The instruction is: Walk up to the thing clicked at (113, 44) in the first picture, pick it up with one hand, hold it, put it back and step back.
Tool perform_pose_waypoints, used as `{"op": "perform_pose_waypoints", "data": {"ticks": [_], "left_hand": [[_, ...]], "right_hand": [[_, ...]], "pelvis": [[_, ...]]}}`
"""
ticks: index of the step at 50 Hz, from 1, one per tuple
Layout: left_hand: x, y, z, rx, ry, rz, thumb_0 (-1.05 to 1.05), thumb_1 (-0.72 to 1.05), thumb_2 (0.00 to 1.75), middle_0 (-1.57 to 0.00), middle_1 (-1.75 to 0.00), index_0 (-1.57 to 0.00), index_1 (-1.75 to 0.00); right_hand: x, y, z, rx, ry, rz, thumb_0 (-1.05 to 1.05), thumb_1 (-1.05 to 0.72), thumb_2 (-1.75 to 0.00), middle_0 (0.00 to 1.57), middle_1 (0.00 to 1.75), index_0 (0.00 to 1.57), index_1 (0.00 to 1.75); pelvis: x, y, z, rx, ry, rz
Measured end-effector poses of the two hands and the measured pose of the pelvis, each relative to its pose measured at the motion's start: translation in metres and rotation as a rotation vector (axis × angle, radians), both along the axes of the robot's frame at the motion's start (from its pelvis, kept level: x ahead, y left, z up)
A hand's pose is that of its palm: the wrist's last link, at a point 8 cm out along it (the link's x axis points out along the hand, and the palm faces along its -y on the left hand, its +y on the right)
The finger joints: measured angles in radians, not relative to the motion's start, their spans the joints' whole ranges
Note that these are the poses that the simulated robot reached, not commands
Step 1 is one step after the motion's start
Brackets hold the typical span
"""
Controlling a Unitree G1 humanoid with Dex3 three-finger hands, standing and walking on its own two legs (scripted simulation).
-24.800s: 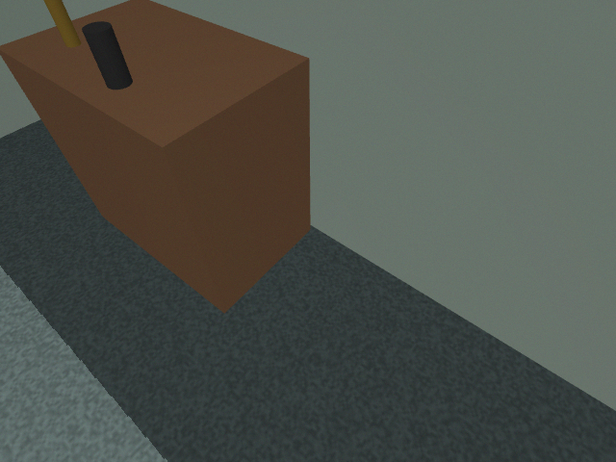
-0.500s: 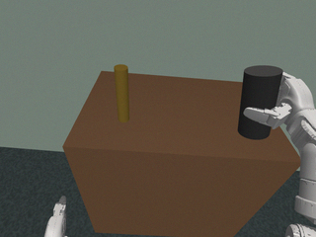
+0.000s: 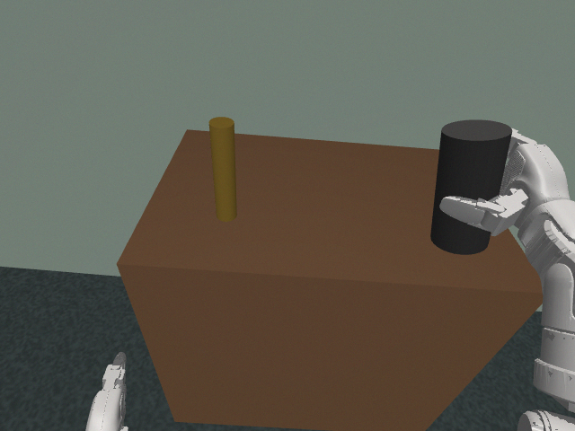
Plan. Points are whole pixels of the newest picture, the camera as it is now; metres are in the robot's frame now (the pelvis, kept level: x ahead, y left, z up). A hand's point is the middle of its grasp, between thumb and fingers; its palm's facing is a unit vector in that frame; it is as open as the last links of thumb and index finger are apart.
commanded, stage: hold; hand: right
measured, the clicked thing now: (466, 189) +0.31 -0.18 +0.25
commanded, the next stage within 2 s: crouch in 0.98 s
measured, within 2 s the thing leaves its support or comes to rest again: neither
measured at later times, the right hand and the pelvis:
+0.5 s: hand (468, 178) +0.32 -0.18 +0.26, palm faces +0.01 +1.00 -0.05, open 10.7 cm; pelvis +0.00 +0.00 +0.00, yaw +0 degrees
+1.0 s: hand (467, 168) +0.32 -0.18 +0.27, palm faces -0.01 +1.00 -0.04, open 10.7 cm; pelvis +0.00 +0.00 +0.00, yaw +0 degrees
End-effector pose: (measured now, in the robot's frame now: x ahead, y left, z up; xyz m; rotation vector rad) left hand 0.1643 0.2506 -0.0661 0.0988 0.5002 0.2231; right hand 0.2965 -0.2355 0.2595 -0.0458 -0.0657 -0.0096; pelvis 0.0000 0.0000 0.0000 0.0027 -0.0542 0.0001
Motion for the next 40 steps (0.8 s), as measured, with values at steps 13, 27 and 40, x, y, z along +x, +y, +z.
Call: {"op": "perform_pose_waypoints", "data": {"ticks": [13, 27, 40], "left_hand": [[-0.005, 0.009, -0.002, 0.022, 0.021, 0.017, -0.02, -0.55, 0.06, -0.05, -0.04, -0.04, -0.05], [0.003, 0.004, 0.001, 0.017, 0.010, -0.006, -0.02, -0.56, 0.06, -0.05, -0.04, -0.04, -0.05], [-0.008, 0.005, -0.007, 0.008, 0.050, 0.002, -0.02, -0.56, 0.06, -0.05, -0.04, -0.04, -0.05]], "right_hand": [[0.006, 0.005, -0.002, 0.003, 0.004, 0.001, 0.03, 0.57, -1.10, 0.86, 1.25, 0.73, 1.13], [0.002, 0.006, 0.004, -0.002, -0.011, 0.009, 0.03, 0.57, -1.10, 0.86, 1.25, 0.73, 1.13], [0.005, 0.001, 0.007, -0.002, -0.021, -0.009, 0.03, 0.57, -1.10, 0.86, 1.25, 0.73, 1.13]], "pelvis": [[0.001, 0.001, 0.000, -0.002, -0.001, 0.004], [0.002, 0.002, 0.000, -0.001, -0.004, -0.005], [0.003, 0.002, 0.001, -0.001, 0.003, 0.002]]}}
